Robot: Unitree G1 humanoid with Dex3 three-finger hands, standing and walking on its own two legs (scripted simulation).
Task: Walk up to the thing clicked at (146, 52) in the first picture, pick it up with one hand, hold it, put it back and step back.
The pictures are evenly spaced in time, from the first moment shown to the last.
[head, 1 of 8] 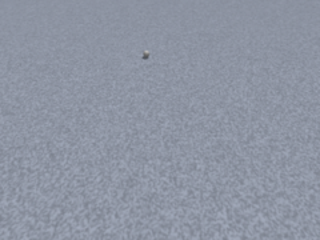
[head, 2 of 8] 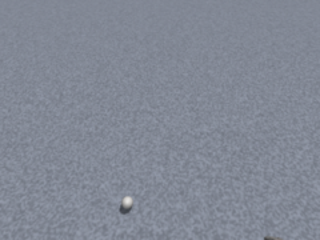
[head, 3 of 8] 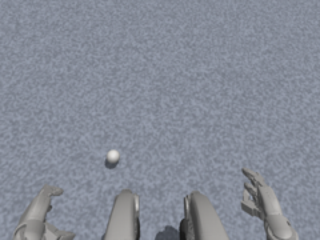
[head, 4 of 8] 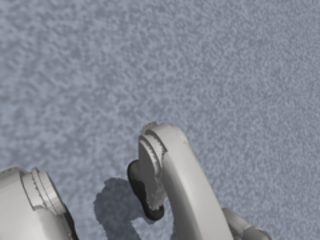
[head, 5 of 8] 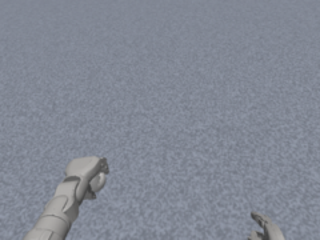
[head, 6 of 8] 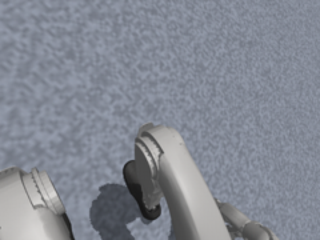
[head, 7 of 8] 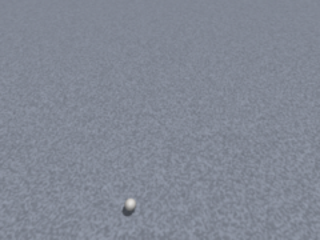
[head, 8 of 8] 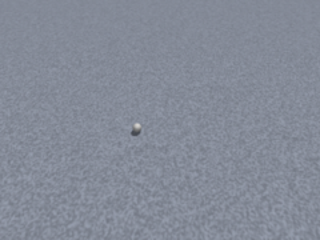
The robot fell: no
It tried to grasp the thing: yes
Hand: left
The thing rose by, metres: 0.68
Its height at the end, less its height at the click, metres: +0.00
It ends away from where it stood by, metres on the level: 0.01
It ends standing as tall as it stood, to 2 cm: yes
